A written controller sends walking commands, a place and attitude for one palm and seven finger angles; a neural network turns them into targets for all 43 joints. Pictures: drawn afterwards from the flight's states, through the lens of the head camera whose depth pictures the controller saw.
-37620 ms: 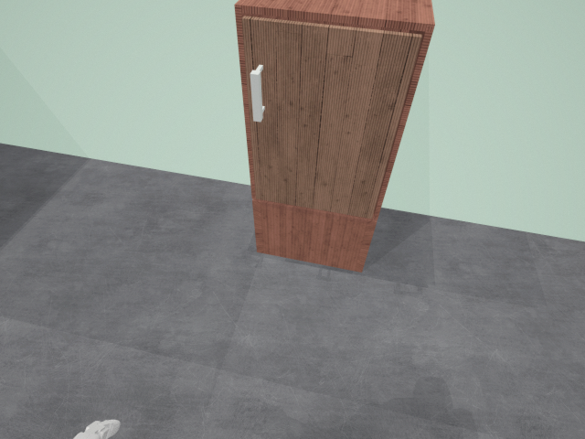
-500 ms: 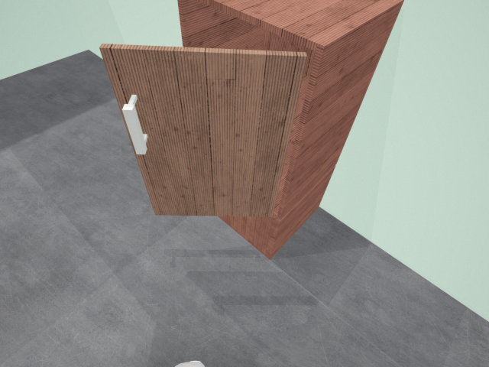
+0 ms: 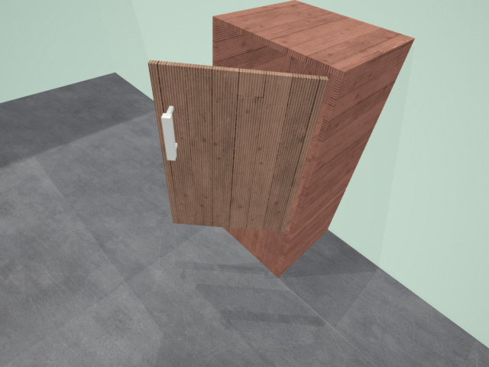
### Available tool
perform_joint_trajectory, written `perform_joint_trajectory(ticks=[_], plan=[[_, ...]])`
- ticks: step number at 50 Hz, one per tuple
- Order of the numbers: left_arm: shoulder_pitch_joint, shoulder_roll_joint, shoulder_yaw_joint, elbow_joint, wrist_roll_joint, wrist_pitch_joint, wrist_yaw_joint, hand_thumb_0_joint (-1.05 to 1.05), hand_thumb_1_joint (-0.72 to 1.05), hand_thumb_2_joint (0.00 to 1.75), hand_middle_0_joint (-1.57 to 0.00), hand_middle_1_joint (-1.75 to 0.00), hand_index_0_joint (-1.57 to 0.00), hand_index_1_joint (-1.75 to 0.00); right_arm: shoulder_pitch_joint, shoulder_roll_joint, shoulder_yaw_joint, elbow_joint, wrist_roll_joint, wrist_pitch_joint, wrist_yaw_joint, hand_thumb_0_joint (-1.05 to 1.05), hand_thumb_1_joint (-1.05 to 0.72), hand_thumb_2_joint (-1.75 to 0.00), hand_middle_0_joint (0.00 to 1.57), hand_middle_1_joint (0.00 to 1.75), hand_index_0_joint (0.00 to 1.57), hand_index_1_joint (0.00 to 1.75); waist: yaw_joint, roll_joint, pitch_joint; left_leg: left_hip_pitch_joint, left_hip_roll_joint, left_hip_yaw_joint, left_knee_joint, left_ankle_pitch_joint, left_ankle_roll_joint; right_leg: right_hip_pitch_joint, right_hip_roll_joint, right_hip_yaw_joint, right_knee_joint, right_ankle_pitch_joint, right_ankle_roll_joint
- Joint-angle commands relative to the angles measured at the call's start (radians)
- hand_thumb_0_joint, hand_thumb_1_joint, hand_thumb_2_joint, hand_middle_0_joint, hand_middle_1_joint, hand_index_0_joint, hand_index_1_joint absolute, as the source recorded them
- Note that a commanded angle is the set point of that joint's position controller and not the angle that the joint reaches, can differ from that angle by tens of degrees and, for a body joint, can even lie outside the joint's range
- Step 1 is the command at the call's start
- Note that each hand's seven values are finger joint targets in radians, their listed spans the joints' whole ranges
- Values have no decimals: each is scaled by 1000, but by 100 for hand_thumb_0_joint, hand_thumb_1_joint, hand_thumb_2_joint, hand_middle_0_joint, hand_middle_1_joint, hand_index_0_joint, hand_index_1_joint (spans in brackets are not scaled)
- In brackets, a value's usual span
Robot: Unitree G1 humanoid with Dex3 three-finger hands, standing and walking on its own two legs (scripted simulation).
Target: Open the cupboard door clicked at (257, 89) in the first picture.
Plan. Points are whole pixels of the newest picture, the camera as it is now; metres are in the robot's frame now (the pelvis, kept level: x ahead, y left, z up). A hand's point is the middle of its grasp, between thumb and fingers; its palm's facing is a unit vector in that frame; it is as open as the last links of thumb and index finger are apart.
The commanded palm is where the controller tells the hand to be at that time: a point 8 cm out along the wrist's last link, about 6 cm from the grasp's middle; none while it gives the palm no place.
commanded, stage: shuffle to correct the standing spot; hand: left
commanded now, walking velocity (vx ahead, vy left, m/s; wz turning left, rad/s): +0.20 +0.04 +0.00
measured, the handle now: (171, 133) +0.65 +0.24 +0.01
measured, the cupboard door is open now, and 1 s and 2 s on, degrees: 43 43 43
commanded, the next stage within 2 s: come to a stop and stand still in 1.42 s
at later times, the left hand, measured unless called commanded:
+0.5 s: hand out of the picture +0.00 +0.20 -0.17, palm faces +0.01 -0.99 -0.16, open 7.3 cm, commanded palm none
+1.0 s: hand out of the picture -0.06 +0.21 -0.18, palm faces +0.10 -0.99 -0.10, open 7.4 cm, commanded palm none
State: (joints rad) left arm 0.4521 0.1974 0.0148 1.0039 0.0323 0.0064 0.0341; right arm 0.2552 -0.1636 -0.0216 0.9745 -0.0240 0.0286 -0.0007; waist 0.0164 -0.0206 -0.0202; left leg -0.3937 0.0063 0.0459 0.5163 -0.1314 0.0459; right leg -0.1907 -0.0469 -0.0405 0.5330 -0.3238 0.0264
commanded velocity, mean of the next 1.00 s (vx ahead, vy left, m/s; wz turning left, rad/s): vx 0.20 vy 0.00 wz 0.03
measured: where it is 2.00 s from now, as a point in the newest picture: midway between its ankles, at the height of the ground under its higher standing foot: outside the picture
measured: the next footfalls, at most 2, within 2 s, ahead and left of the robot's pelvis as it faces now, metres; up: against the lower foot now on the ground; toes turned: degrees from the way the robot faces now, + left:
right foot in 0.56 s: +0.03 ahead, -0.07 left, +0.00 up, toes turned -9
left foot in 0.98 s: +0.06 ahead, +0.17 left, +0.00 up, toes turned +7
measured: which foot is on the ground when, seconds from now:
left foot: down 0.00-0.58, up 0.60-0.96, down 0.98-1.00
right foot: down 0.00-0.18, up 0.20-0.54, down 0.56-0.98, up 1.00-1.00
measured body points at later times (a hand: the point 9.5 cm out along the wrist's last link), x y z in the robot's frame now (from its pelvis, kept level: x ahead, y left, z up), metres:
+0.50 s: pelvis -0.02 +0.03 +0.01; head -0.04 +0.04 +0.46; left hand +0.00 +0.25 -0.15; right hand -0.05 -0.18 -0.15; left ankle +0.09 +0.08 -0.73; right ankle -0.01 -0.08 -0.70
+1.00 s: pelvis +0.00 +0.06 +0.00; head -0.02 +0.09 +0.45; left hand -0.06 +0.26 -0.17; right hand +0.00 -0.18 -0.14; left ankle +0.03 +0.17 -0.73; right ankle -0.01 -0.06 -0.72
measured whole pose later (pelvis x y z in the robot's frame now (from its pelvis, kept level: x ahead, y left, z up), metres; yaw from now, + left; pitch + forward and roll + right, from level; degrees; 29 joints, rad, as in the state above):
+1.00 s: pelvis +0.00 +0.06 +0.00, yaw +1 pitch +0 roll -1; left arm 0.46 0.14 0.04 1.06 0.03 -0.02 0.00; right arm 0.38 -0.13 -0.05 1.01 -0.03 -0.02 0.00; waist 0.02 -0.06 -0.06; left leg -0.30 0.04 0.09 0.53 -0.25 0.03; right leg -0.27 -0.06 -0.14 0.63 -0.38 -0.03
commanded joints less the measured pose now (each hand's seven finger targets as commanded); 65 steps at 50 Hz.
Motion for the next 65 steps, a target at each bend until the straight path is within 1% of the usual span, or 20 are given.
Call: perform_joint_trajectory(ticks=[1,4,7,9,11,16,24,27,28,29,30,32,39,46,47,48,49,50,56,65], plan=[[118,92,26,-21,2,-3,-2,0,90,90,-20,-30,-20,-30,29,-116,-25,-48,0,-9,2,0,-90,-90,20,30,20,30,-3,-22,128,18,29,-86,-98,-424,-29,-206,-58,122,-220,-378,-96],[33,129,44,-32,-3,-5,0,0,90,90,-20,-30,-20,-30,85,-67,-27,-35,-1,-3,1,0,-90,-90,20,30,20,30,-51,-179,144,114,-28,25,232,-222,-46,-354,-177,239,-368,-466,-147],[-67,118,47,-57,-2,-13,1,0,90,90,-20,-30,-20,-30,174,-57,-24,-12,5,-27,7,0,-90,-90,20,30,20,30,-92,-95,120,224,0,20,98,-226,-32,-362,-144,131,-245,-351,-121],[5,31,32,-57,-5,-6,-9,0,90,90,-20,-30,-20,-30,261,-148,-39,13,-1,-52,-7,0,-90,-90,20,30,20,30,-76,288,139,183,190,-339,-275,-566,23,-383,37,-49,195,-257,-67],[0,15,26,-54,5,-11,-15,0,90,90,-20,-30,-20,-30,230,-168,-39,9,1,-52,-20,0,-90,-90,20,30,20,30,-40,284,157,67,299,-550,-462,-729,96,-408,10,35,520,-134,-78],[62,-19,30,9,3,-12,-30,0,90,90,-20,-30,-20,-30,132,-99,-24,7,7,-85,-19,0,-90,-90,20,30,20,30,17,101,60,-3,199,-262,-421,-428,82,-292,-20,13,566,68,-57],[45,-30,35,-12,-4,8,-28,0,90,90,-20,-30,-20,-30,176,-116,-40,49,-8,-63,-22,0,-90,-90,20,30,20,30,-6,124,48,13,215,-241,-485,-490,91,-45,40,-76,86,-139,-86],[228,-30,46,59,-9,10,-18,0,90,90,-20,-30,-20,-30,128,-111,-49,49,-8,-36,-14,0,-90,-90,20,30,20,30,60,24,80,-142,134,-134,-381,-521,-16,250,86,-109,-207,-78,-116],[271,7,57,64,0,8,-6,0,90,90,-20,-30,-20,-30,105,-67,-44,36,5,-30,-10,0,-90,-90,20,30,20,30,83,-125,111,-254,56,-31,-155,-488,-50,285,-43,55,-329,-202,-157],[217,87,64,38,15,1,11,0,90,90,-20,-30,-20,-30,115,2,-34,15,16,-26,-7,0,-90,-90,20,30,20,30,58,-397,165,-407,-56,98,240,-387,-56,222,-335,412,-499,-451,-242],[72,69,60,-5,1,-19,20,0,90,90,-20,-30,-20,-30,96,-74,-51,2,-9,-24,2,0,-90,-90,20,30,20,30,-3,-205,245,-398,3,-19,439,-266,-20,-1,-390,417,-535,-458,-250],[-39,40,43,-32,-13,-64,14,0,90,90,-20,-30,-20,-30,134,-36,-45,29,-7,-23,22,0,-90,-90,20,30,20,30,-62,-76,178,-284,38,-34,551,-98,-8,-54,-268,221,-493,-256,-196],[-4,70,46,-5,2,-75,1,0,90,90,-20,-30,-20,-30,120,-12,-54,-8,-2,-7,30,0,-90,-90,20,30,20,30,-42,-91,186,-207,57,34,496,-63,-41,-144,-232,103,-494,-277,-179],[27,94,57,23,4,-40,-17,0,90,90,-20,-30,-20,-30,218,12,-29,24,0,-57,11,0,-90,-90,20,30,20,30,-39,-76,100,221,-7,124,-46,-191,-24,-206,-158,48,-252,-317,-155],[35,56,47,20,0,-35,-23,0,90,90,-20,-30,-20,-30,277,-20,-29,48,1,-66,-2,0,-90,-90,20,30,20,30,-52,35,89,293,33,72,-136,-234,-26,-226,-112,3,-90,-242,-131],[43,-14,36,4,-7,-34,-32,0,90,90,-20,-30,-20,-30,341,-93,-42,62,-5,-76,-14,0,-90,-90,20,30,20,30,-68,272,86,347,235,-258,-276,-423,35,-376,-27,-76,181,-193,-89],[10,-42,26,-43,4,-33,-37,0,90,90,-20,-30,-20,-30,376,-154,-51,53,1,-70,-26,0,-90,-90,20,30,20,30,-69,338,112,329,387,-503,-394,-571,113,-542,10,-83,397,-224,-71],[-81,-26,30,-68,8,-36,-44,0,90,90,-20,-30,-20,-30,358,-177,-53,51,-5,-64,-34,0,-90,-90,20,30,20,30,-86,227,165,271,426,-542,-437,-604,171,-595,-26,-8,526,-173,-79],[-74,-29,39,-12,4,-32,-57,0,90,90,-20,-30,-20,-30,215,-37,-6,61,5,-119,-34,0,-90,-90,20,30,20,30,0,109,110,181,244,-152,-375,-44,118,-486,-52,28,605,149,-45],[-243,-34,35,-71,-11,-32,-49,0,90,90,-20,-30,-20,-30,232,-68,-26,92,-12,-97,-25,0,-90,-90,20,30,20,30,-48,121,113,183,287,-100,-328,-14,157,-300,-38,-32,159,53,-41]])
